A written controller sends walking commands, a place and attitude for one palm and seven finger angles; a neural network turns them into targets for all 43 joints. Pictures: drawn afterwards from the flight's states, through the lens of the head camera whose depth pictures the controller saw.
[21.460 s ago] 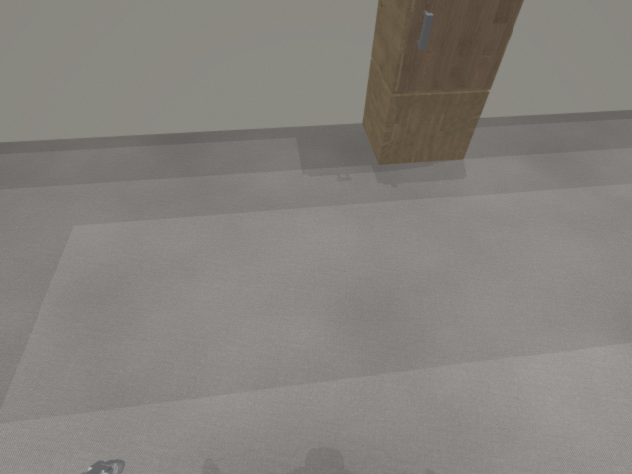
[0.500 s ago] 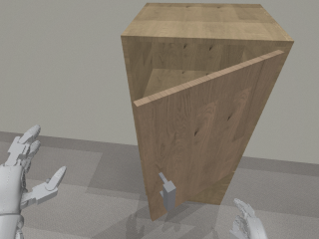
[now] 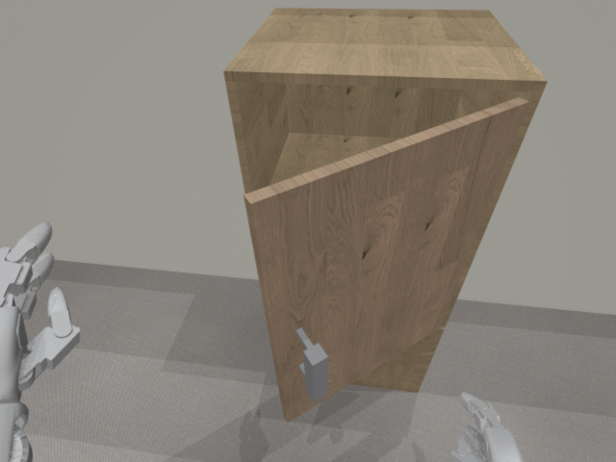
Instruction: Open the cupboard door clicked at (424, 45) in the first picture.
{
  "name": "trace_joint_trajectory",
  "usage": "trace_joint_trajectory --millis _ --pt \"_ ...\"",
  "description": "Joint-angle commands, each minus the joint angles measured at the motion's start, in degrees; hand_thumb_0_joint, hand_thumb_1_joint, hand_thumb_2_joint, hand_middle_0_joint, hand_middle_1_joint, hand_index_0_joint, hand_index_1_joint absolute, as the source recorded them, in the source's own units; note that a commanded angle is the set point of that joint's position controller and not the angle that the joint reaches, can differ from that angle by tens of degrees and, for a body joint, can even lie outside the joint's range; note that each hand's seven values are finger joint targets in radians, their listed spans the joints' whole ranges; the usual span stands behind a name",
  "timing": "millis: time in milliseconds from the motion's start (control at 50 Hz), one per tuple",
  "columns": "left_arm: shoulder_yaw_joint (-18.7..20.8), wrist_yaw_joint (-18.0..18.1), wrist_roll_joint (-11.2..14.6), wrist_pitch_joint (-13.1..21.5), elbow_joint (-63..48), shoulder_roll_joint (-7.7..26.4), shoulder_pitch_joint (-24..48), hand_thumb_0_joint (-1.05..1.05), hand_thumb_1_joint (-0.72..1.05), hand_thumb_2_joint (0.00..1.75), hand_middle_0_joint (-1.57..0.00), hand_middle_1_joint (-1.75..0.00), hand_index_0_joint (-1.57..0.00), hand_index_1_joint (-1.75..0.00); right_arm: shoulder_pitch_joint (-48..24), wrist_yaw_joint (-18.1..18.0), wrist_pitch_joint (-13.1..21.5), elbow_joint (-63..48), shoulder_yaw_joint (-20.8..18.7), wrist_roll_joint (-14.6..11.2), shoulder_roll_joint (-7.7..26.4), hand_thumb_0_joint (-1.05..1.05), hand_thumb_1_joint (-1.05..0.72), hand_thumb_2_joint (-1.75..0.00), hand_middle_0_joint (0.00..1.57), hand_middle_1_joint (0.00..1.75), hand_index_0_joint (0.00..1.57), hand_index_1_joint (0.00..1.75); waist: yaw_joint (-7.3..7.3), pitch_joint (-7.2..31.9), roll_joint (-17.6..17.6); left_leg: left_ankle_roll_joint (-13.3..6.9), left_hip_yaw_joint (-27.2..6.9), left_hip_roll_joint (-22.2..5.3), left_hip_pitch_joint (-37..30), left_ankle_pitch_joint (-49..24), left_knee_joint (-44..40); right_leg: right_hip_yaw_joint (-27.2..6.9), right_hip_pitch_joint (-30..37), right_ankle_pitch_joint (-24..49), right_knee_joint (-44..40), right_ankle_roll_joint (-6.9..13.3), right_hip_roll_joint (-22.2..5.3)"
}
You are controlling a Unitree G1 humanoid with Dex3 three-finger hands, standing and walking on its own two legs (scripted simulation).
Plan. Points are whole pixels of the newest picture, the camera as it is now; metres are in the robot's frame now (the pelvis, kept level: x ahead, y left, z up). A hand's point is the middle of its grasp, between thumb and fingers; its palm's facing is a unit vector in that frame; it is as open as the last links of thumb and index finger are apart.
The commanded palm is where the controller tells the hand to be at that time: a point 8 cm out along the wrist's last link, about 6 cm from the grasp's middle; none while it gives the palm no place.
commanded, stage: step back with the hand held close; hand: left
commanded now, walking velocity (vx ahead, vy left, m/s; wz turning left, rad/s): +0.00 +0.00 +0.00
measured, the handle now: (309, 363) +0.30 +0.05 -0.09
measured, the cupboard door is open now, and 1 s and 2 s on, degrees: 39 39 39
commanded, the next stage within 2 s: stop stepping back and stand still in 1.48 s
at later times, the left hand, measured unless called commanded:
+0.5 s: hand (62, 349) +0.17 +0.27 +0.15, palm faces +0.38 -0.78 -0.50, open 7.4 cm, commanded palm +0.11 +0.31 +0.17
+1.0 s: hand out of the picture +0.10 +0.29 +0.15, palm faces +0.46 -0.77 -0.44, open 7.4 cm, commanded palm +0.03 +0.33 +0.17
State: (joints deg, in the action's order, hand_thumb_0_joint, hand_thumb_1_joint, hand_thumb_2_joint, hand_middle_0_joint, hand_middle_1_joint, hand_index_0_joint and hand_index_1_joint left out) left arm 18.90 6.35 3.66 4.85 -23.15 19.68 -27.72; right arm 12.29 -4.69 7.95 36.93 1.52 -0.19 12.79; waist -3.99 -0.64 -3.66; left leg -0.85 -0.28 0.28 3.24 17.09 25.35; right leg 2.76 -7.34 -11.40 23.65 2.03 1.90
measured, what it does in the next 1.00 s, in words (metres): shifts its weight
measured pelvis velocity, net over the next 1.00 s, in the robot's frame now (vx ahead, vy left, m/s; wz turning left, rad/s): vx -0.09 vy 0.02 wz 0.04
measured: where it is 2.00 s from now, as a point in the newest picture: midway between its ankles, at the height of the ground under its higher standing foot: outside the picture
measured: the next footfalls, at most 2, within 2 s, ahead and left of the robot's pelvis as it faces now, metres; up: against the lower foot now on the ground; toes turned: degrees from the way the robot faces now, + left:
right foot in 1.26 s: -0.26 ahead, -0.10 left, +0.00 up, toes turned -2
left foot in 1.64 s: -0.20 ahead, +0.05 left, +0.00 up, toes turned -2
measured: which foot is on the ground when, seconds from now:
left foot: down 0.00-1.00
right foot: down 0.00-1.00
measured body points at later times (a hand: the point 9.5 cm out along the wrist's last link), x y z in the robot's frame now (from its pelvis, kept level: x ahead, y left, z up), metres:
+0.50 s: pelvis -0.03 +0.01 +0.00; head -0.03 +0.00 +0.45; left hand +0.14 +0.31 +0.18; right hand +0.14 -0.25 -0.08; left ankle -0.03 +0.11 -0.74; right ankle +0.02 -0.10 -0.74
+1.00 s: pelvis -0.09 +0.02 -0.02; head -0.08 +0.04 +0.43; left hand +0.07 +0.33 +0.18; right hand +0.09 -0.21 -0.09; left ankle -0.03 +0.11 -0.74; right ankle +0.01 -0.10 -0.74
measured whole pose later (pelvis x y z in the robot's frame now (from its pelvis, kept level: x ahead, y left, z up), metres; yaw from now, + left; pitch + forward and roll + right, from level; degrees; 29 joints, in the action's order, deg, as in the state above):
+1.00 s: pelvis -0.09 +0.02 -0.02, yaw +2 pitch +0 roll -2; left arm 24.1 9.0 1.1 12.3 -30.3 22.6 -29.4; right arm 11.3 -4.0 3.8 34.3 0.3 0.2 12.4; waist 0.1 -2.0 0.9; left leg -2.5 -0.6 2.0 23.9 14.9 38.1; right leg -1.0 -24.0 -7.4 31.4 -0.3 2.0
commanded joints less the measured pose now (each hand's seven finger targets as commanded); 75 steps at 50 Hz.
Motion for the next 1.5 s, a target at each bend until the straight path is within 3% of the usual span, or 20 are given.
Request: trace_joint_trajectory --millis 0,80,100,180,340,580,720,780,840,880,940,1020,1080,1200,1280,1340,1360,1380,1400,1480 --pt "6.55 1.01 -0.03 3.75 -10.45 9.83 5.61 0.0 0.9 0.9 -0.2 -0.3 -0.2 -0.3 -8.75 -0.4 3.46 -9.69 -2.16 -0.23 5.75 0.0 -0.9 -0.9 0.2 0.3 0.2 0.3 0.2 0.8 0.8 -0.75 -0.11 -0.94 6.12 -9.57 -5.17 -2.41 3.26 3.33 -4.6 -1.04 -2.25" --pt "6.36 1.27 -0.2 4.05 -10.81 10.77 10.77 0.0 0.9 0.9 -0.2 -0.3 -0.2 -0.3 -9.06 -0.58 3.57 -9.11 -2.12 -0.12 5.86 0.0 -0.9 -0.9 0.2 0.3 0.2 0.3 0.73 1.78 0.52 -0.99 0.26 -0.61 5.47 -8.45 -5.08 -2.86 3.19 2.04 -5.37 -1.22 -2.56" --pt "13.97 1.9 -0.72 6.49 -12.37 17.73 15.31 0.0 0.9 0.9 -0.2 -0.3 -0.2 -0.3 -6.76 -0.57 2.55 -11.06 -2.37 -0.63 7.33 0.0 -0.9 -0.9 0.2 0.3 0.2 0.3 2.97 -2.01 4.92 -1.75 -1.97 -1.42 9.49 -4.47 -2.99 -9.07 -1.85 2.0 -8.82 -1.35 -5.0" --pt "8.3 1.02 -1.13 7.53 -7.95 10.27 2.05 0.0 0.9 0.9 -0.2 -0.3 -0.2 -0.3 -7.37 0.0 0.14 -10.29 -3.02 0.27 7.3 0.0 -0.9 -0.9 0.2 0.3 0.2 0.3 3.5 3.69 2.24 -1.38 -1.87 -1.38 7.37 -9.05 -1.06 -8.46 -1.82 7.18 -7.27 -0.49 -7.31" --pt "11.92 2.46 -1.07 7.45 -14.34 14.12 -1.95 0.0 0.9 0.9 -0.2 -0.3 -0.2 -0.3 -7.88 -0.72 -2.71 -12.41 -4.12 -0.23 7.4 0.0 -0.9 -0.9 0.2 0.3 0.2 0.3 3.4 10.34 1.58 -0.46 -2.89 -3.14 11.53 -19.69 -2.06 -5.8 3.99 20.71 1.16 -1.01 -6.04" --pt "11.62 3.8 -2.34 8.57 -15.59 13.97 -1.84 0.0 0.9 0.9 -0.2 -0.3 -0.2 -0.3 -7.04 -0.97 -2.75 -13.17 -4.26 -0.43 8.15 0.0 -0.9 -0.9 0.2 0.3 0.2 0.3 4.09 4.43 0.9 -3.14 -5.35 -3.69 25.74 7.36 -5.06 -7.69 0.9 -1.58 -0.64 -1.91 -5.07" --pt "14.3 3.92 -4.68 9.96 -17.52 14.65 1.12 0.0 0.9 0.9 -0.2 -0.3 -0.2 -0.3 -6.97 -1.34 -0.9 -14.34 -4.63 -0.01 8.82 0.0 -0.9 -0.9 0.2 0.3 0.2 0.3 3.24 3.59 -6.96 -7.23 -11.57 -9.3 46.96 23.53 -12.7 -5.56 16.58 7.47 17.92 -3.51 0.7" --pt "13.27 3.34 -4.17 10.0 -16.37 13.27 0.9 0.0 0.9 0.9 -0.2 -0.3 -0.2 -0.3 -5.15 -0.78 -0.51 -13.8 -4.57 0.03 8.24 0.0 -0.9 -0.9 0.2 0.3 0.2 0.3 4.19 2.59 0.66 -5.82 -8.63 -5.95 43.88 19.73 -5.33 -10.31 11.21 9.75 14.37 -2.17 -1.48" --pt "12.02 3.27 -3.33 10.12 -17.54 13.58 3.34 0.0 0.9 0.9 -0.2 -0.3 -0.2 -0.3 -4.22 -0.17 -0.37 -12.82 -4.82 0.32 7.83 0.0 -0.9 -0.9 0.2 0.3 0.2 0.3 4.98 2.58 7.95 -2.65 -4.16 -0.84 30.45 15.48 7.1 -19.14 -5.43 -4.49 -0.25 1.04 -8.27" --pt "12.01 3.83 -2.59 10.24 -17.22 14.28 2.38 0.0 0.9 0.9 -0.2 -0.3 -0.2 -0.3 -4.15 0.17 -0.68 -11.62 -4.52 0.49 7.18 0.0 -0.9 -0.9 0.2 0.3 0.2 0.3 5.24 3.76 9.15 -1.23 -2.67 0.43 20.86 9.05 10.63 -18.75 -14.45 -10.34 -5.14 2.18 -10.57" --pt "13.91 4.45 -2.22 10.96 -18.87 15.59 -0.42 0.0 0.9 0.9 -0.2 -0.3 -0.2 -0.3 -5.39 -0.2 -1.18 -11.51 -4.41 0.26 7.24 0.0 -0.9 -0.9 0.2 0.3 0.2 0.3 4.99 5.64 2.66 -1.97 -5.41 -1.62 21.79 8.93 2.96 -12.48 -11.72 -7.41 -0.79 0.22 -6.89" --pt "16.94 3.82 -4.07 11.97 -19.86 15.44 -0.46 0.0 0.9 0.9 -0.2 -0.3 -0.2 -0.3 -8.07 -0.99 -0.4 -13.25 -5.11 0.4 8.38 0.0 -0.9 -0.9 0.2 0.3 0.2 0.3 3.31 5.29 -12.42 -8.66 -18.98 -15.27 49.89 26.91 -17.91 -4.42 14.05 1.98 27.95 -3.93 4.14" --pt "15.65 2.88 -3.41 12.16 -19.18 13.7 -0.88 0.0 0.9 0.9 -0.2 -0.3 -0.2 -0.3 -6.37 -0.35 1.14 -11.82 -5.66 1.26 7.33 0.0 -0.9 -0.9 0.2 0.3 0.2 0.3 3.56 4.09 -4.32 -8.86 -16.49 -15.43 36.76 7.65 -10.79 -6.27 3.23 -7.74 24.93 -3.05 3.45" --pt "10.36 2.02 -1.96 12.81 -20.17 12.4 1.72 0.0 0.9 0.9 -0.2 -0.3 -0.2 -0.3 -4.83 1.75 3.35 -6.0 -5.4 2.41 7.37 0.0 -0.9 -0.9 0.2 0.3 0.2 0.3 3.8 14.32 -9.71 -6.07 -12.05 -14.33 -4.51 -50.56 -1.22 -4.72 -13.02 -10.91 7.77 -2.62 2.48" --pt "14.33 1.36 -0.66 12.28 -24.11 15.73 -1.51 0.0 0.9 0.9 -0.2 -0.3 -0.2 -0.3 -6.95 3.1 2.48 -8.12 -5.69 1.91 6.91 0.0 -0.9 -0.9 0.2 0.3 0.2 0.3 2.54 23.4 -8.1 -6.15 -9.37 -14.24 -13.23 -56.66 1.05 -4.04 -11.0 -11.35 6.41 -3.12 2.21" --pt "19.1 0.4 0.66 11.77 -25.53 18.27 -9.79 0.0 0.9 0.9 -0.2 -0.3 -0.2 -0.3 -9.3 3.97 0.07 -11.87 -4.94 1.06 5.97 0.0 -0.9 -0.9 0.2 0.3 0.2 0.3 1.38 24.53 -3.3 -4.32 -5.4 -11.66 -4.44 -43.82 3.29 -2.96 -2.9 3.63 -0.49 -3.26 0.03" --pt "21.16 0.31 1.03 11.99 -26.05 20.58 -10.32 0.0 0.9 0.9 -0.2 -0.3 -0.2 -0.3 -10.86 3.77 -1.43 -13.85 -4.19 0.2 5.02 0.0 -0.9 -0.9 0.2 0.3 0.2 0.3 1.67 22.12 6.73 -2.1 0.4 -6.58 3.49 -30.24 8.58 -6.52 -0.12 24.26 -5.08 -4.0 -5.63" --pt "23.71 0.36 1.06 12.01 -22.84 22.59 -11.68 0.0 0.9 0.9 -0.2 -0.3 -0.2 -0.3 -13.42 3.22 -2.72 -16.16 -3.29 -1.25 4.55 0.0 -0.9 -0.9 0.2 0.3 0.2 0.3 1.58 16.43 19.78 1.13 5.11 0.32 19.35 0.79 18.45 -13.55 2.26 53.79 -5.02 -6.31 -15.31" --pt "24.68 0.89 0.74 11.2 -16.36 21.9 -15.84 0.0 0.9 0.9 -0.2 -0.3 -0.2 -0.3 -13.71 2.71 -3.04 -15.86 -3.26 -2.29 5.19 0.0 -0.9 -0.9 0.2 0.3 0.2 0.3 2.0 12.85 21.02 1.71 0.48 3.37 26.95 9.83 28.29 -12.17 0.18 65.33 -1.52 -10.79 -18.05" --pt "17.44 1.82 -0.55 7.95 -16.61 17.27 -10.24 0.0 0.9 0.9 -0.2 -0.3 -0.2 -0.3 -13.71 0.26 -4.51 -13.07 -1.14 -0.37 3.08 0.0 -0.9 -0.9 0.2 0.3 0.2 0.3 3.62 9.82 8.48 2.44 4.82 1.8 27.26 8.89 23.79 -8.88 3.42 66.89 3.55 -1.0 -14.47"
